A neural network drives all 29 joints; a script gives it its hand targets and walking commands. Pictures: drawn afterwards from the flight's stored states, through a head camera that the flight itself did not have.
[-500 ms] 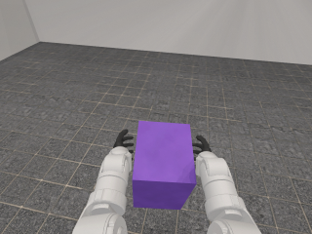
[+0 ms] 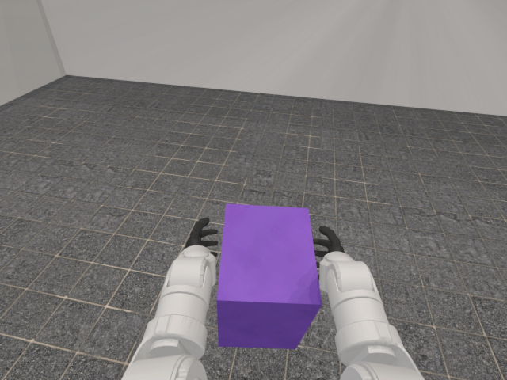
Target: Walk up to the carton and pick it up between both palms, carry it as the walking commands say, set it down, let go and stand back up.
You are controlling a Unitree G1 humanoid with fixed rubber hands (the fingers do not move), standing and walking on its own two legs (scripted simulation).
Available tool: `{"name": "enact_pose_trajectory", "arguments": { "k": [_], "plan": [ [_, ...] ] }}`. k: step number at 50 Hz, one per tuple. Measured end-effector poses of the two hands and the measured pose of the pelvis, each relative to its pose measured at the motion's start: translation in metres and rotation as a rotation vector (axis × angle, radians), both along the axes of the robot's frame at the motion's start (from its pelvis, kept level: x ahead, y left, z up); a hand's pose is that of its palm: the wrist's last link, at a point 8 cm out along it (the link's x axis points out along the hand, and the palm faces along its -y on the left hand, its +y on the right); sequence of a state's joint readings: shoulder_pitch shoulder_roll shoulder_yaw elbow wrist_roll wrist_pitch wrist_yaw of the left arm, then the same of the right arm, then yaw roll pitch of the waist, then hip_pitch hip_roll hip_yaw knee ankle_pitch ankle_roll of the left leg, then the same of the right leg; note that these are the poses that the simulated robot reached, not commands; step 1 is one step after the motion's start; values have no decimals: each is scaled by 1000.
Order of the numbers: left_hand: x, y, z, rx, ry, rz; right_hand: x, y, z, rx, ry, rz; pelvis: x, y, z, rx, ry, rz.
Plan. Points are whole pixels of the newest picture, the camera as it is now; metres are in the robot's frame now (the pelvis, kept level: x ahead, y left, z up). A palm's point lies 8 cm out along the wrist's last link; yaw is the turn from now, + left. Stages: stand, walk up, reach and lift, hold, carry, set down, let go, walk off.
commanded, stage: reach and lift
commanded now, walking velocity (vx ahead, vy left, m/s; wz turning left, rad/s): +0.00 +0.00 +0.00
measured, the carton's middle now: (262, 279) +0.32 +0.01 -0.03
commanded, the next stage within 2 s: hold in 0.06 s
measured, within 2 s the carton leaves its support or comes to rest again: neither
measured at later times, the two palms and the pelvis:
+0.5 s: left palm (198, 257) +0.30 +0.12 +0.06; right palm (337, 266) +0.30 -0.12 +0.05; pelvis +0.00 +0.00 +0.00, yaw +0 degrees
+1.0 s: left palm (198, 256) +0.30 +0.12 +0.06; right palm (338, 265) +0.30 -0.12 +0.05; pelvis +0.00 +0.00 +0.00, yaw +0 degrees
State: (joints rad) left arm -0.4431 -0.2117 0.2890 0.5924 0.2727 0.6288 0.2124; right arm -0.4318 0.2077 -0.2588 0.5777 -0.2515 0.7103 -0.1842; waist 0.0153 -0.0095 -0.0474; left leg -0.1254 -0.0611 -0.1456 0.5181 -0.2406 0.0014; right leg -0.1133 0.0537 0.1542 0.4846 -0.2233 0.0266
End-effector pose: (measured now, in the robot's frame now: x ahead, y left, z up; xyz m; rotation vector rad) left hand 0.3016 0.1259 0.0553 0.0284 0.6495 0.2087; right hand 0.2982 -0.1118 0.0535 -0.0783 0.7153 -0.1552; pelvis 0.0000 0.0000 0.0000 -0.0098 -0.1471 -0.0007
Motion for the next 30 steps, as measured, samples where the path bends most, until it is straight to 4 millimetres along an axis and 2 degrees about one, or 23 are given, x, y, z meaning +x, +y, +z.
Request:
{"name": "enact_pose_trajectory", "arguments": {
  "k": [30],
  "plan": [
    [0, -4, 0, 12, 11, -5, 0, -4, -1, -2, 5, 5, 2, -3, 0, 0, 10, 3]
  ]
}}
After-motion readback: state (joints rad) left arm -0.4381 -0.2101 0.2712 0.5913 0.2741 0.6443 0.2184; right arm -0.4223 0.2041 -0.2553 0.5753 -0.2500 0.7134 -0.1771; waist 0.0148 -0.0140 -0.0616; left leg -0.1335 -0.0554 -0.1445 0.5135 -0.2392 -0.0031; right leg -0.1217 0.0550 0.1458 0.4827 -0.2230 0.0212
